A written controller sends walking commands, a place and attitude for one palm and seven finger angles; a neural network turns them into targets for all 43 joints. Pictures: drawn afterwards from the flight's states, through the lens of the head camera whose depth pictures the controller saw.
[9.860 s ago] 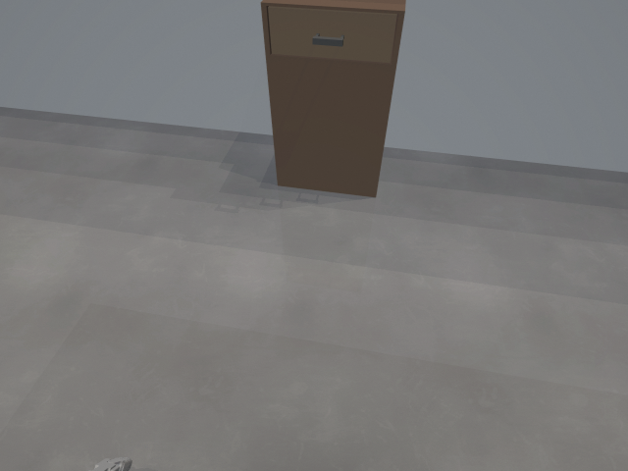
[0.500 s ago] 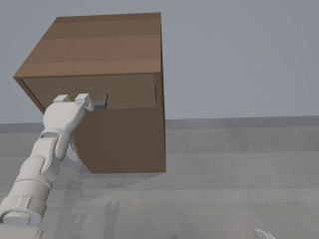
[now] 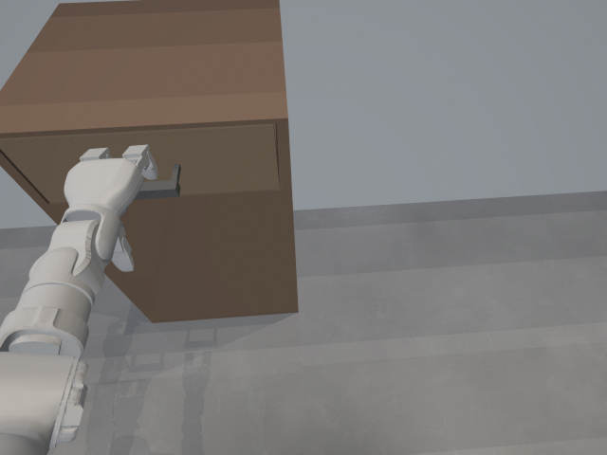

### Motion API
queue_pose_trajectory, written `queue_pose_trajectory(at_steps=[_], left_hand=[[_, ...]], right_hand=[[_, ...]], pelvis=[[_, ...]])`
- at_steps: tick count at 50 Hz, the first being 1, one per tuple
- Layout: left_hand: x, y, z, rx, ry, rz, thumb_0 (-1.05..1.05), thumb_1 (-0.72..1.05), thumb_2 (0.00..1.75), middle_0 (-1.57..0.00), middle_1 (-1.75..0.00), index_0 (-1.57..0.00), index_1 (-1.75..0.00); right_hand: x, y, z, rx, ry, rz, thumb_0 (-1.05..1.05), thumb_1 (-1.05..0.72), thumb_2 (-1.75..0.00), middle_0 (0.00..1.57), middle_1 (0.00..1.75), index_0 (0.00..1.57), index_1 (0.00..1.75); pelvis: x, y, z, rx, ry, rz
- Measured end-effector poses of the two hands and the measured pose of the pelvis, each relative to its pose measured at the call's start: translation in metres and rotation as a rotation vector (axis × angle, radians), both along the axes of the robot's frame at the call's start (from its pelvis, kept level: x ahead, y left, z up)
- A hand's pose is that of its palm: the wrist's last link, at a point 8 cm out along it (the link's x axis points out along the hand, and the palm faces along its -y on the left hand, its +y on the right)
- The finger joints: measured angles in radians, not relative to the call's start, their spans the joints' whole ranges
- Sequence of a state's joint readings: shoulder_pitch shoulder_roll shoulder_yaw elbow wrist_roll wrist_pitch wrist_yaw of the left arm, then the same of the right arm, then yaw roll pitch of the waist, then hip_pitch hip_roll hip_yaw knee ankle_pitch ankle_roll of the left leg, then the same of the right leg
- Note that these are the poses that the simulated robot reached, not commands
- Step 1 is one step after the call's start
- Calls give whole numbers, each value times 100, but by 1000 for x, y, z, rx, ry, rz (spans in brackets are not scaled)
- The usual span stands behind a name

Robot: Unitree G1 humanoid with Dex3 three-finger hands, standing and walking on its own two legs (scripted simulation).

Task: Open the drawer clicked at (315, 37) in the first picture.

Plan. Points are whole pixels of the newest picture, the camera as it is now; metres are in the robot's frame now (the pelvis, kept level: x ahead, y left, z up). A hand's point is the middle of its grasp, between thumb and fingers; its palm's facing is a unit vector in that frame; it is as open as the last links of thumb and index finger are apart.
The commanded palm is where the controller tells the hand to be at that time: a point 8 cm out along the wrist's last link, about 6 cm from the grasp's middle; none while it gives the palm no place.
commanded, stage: move the hooked fingers above the handle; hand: left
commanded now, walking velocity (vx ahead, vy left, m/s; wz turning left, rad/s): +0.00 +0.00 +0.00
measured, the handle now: (149, 180) +0.55 +0.28 -0.02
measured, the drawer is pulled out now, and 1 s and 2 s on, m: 0.00 0.00 0.00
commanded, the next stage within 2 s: lower the fingers behind the handle in 1.14 s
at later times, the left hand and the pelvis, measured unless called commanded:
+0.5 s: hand (143, 183) +0.50 +0.26 +0.04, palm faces -0.06 -0.04 -1.00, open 13.8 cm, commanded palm +0.48 +0.26 +0.10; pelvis +0.00 +0.02 -0.01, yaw -1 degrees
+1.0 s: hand (139, 186) +0.49 +0.26 +0.04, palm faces -0.07 -0.03 -1.00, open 13.8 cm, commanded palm +0.48 +0.26 +0.10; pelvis +0.01 +0.01 -0.01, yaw +0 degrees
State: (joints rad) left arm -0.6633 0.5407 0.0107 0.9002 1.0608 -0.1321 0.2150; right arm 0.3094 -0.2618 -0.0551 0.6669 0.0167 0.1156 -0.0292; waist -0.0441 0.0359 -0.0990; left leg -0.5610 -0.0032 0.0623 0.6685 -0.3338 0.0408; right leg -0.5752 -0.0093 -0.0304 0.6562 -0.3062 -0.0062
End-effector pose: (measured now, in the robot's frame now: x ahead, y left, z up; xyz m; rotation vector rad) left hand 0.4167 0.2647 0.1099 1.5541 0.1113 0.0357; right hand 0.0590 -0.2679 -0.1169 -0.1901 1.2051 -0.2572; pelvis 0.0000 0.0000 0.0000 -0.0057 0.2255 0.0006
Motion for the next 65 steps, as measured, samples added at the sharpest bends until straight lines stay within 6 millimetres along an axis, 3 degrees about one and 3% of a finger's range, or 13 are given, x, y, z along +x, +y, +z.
queue_pose_trajectory(at_steps=[19,28,37,43,50,56,65], left_hand=[[53,4,-16,-2,9,-6,0,-49,30,-32,-120,-32,-120],[68,-6,-19,-24,9,-21,0,-48,30,-32,-120,-32,-120],[58,1,-21,-7,18,7,0,-48,30,-32,-120,-32,-120],[55,7,-17,4,30,14,0,-49,30,-32,-120,-32,-120],[56,-1,-14,-13,19,-15,0,-49,30,-32,-120,-32,-120],[55,-5,-16,-18,7,-13,0,-49,30,-32,-120,-32,-120],[46,6,-12,8,22,22,0,-49,30,-32,-120,-32,-120]], right_hand=[[-66,4,-1,-50,184,-73,0,-91,-90,20,30,20,30],[-84,14,-3,-28,240,-106,0,-91,-90,20,30,20,30],[-69,17,-7,-1,219,-96,0,-91,-90,20,30,20,30],[-49,8,-5,-22,177,-65,0,-91,-90,21,30,20,30],[-32,-4,-1,-50,145,-42,0,-91,-90,20,30,20,30],[-29,-8,-1,-48,136,-46,0,-91,-90,20,30,20,30],[-34,-5,-5,-25,151,-57,0,-91,-90,20,30,20,30]], pelvis=[[1,14,-11,-22,94,-2],[6,17,-12,-27,114,-17],[10,14,-10,-23,101,-18],[10,10,-9,-23,95,-2],[12,6,-8,-23,95,5],[14,3,-8,-19,94,-3],[13,0,-6,-16,84,-3]])
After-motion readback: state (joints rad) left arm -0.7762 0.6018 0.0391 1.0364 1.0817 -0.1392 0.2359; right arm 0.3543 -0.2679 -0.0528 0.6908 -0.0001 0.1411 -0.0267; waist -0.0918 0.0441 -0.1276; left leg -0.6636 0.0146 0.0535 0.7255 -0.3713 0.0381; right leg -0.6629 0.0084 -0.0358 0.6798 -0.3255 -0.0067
